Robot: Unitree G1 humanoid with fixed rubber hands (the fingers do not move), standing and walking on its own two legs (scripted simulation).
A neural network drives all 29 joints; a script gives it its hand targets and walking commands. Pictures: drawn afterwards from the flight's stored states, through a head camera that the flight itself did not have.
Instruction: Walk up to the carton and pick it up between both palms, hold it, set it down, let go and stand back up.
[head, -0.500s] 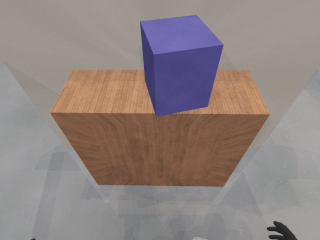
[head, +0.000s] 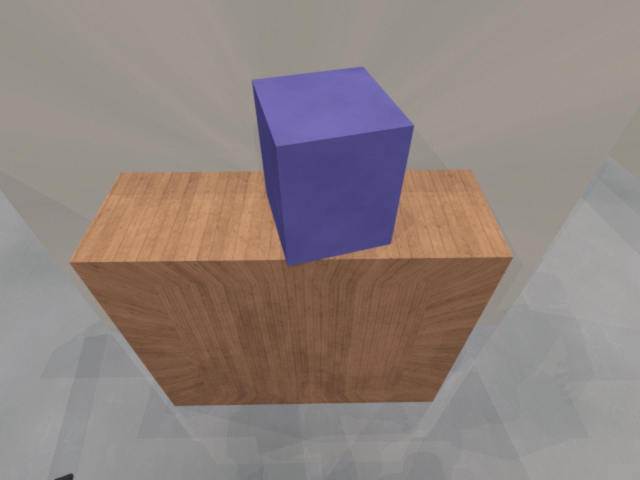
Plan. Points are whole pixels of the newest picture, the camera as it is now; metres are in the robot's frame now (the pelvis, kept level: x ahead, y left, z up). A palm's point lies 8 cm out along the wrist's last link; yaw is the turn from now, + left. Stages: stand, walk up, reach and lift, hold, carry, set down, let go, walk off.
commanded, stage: walk up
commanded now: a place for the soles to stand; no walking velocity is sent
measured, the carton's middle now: (325, 166) +0.61 -0.02 +0.06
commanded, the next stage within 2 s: stand in 1.72 s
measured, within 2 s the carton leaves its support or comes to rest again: neither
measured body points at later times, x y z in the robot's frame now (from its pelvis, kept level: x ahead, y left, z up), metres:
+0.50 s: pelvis +0.13 +0.04 +0.00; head +0.12 +0.07 +0.45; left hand +0.22 +0.37 -0.11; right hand +0.19 -0.30 -0.08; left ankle +0.20 +0.16 -0.72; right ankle +0.05 -0.10 -0.68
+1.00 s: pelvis +0.20 +0.00 +0.00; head +0.23 -0.02 +0.45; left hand +0.29 +0.34 -0.07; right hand +0.30 -0.31 -0.12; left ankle +0.21 +0.14 -0.71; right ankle +0.25 -0.12 -0.72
